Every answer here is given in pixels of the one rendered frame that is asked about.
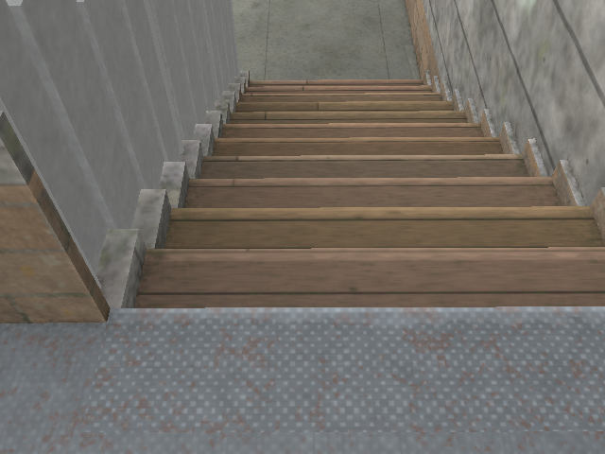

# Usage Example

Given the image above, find stairs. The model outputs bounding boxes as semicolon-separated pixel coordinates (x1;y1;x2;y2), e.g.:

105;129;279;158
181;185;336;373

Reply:
134;79;605;308

